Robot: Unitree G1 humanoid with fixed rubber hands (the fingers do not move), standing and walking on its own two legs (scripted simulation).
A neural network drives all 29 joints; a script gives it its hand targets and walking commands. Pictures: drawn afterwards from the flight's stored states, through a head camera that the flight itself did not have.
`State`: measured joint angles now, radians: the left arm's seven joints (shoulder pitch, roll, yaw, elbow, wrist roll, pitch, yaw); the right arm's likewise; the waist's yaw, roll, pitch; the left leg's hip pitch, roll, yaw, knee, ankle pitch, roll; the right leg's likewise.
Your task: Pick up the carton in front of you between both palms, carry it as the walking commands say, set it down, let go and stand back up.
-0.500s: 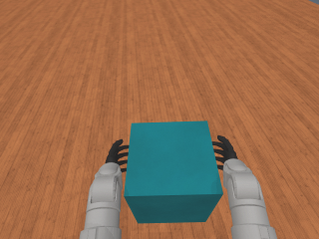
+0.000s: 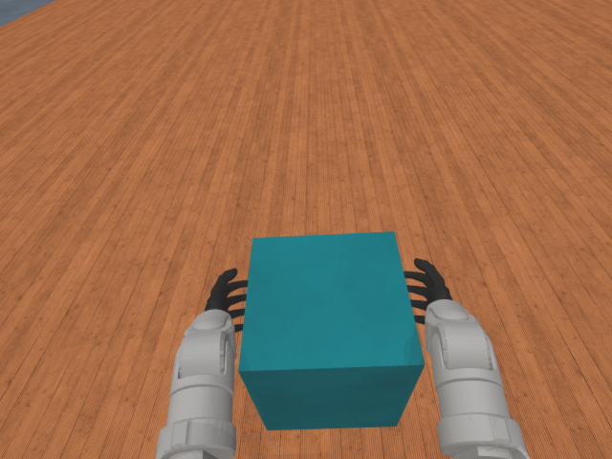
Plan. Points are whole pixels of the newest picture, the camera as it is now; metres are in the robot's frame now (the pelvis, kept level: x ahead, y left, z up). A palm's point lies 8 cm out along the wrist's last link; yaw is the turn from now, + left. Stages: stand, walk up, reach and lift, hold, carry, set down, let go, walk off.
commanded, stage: hold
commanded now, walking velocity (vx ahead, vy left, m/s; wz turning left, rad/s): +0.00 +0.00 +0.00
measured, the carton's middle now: (327, 336) +0.31 +0.00 -0.04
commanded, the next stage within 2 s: set down in 0.04 s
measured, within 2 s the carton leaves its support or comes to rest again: neither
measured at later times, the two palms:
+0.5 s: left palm (245, 315) +0.35 +0.13 -0.03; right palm (430, 316) +0.34 -0.16 -0.04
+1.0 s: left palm (272, 340) +0.41 +0.11 -0.21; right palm (420, 350) +0.37 -0.18 -0.21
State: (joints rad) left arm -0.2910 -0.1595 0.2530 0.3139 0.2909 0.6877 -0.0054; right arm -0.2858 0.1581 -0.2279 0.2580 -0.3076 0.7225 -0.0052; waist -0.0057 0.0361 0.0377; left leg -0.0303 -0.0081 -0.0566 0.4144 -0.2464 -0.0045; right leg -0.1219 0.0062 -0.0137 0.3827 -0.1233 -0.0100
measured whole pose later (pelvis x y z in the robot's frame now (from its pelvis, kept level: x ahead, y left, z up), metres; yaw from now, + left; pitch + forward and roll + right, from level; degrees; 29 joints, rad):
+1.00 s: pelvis -0.03 +0.02 -0.14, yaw +2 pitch +38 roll +1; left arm -0.78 -0.11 0.41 0.63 0.24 0.23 0.06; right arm -0.73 0.12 -0.54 0.51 -0.28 0.25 0.02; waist -0.09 0.06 -0.16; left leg -1.45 -0.12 -0.06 1.26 -0.48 0.00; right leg -1.53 0.03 0.09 1.20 -0.34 0.04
